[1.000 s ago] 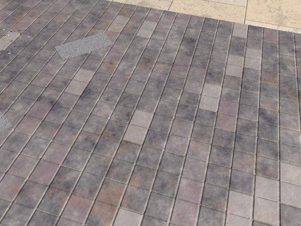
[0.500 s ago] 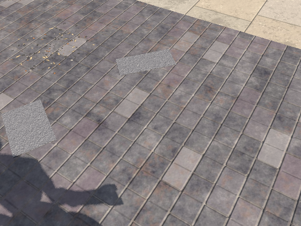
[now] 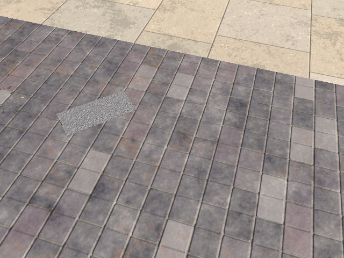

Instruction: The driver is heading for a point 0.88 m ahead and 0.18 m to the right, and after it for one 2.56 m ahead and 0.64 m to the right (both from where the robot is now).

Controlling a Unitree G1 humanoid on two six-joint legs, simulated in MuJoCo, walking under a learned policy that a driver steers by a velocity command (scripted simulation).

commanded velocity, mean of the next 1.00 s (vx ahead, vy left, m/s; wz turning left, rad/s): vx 0.50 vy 0.00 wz -0.39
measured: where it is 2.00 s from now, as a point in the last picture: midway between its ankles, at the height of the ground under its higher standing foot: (218, 186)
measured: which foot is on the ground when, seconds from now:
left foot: down 0.00-0.28, up 0.30-0.76, down 0.78-1.00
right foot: up 0.00-0.26, down 0.28-0.80, up 0.82-1.00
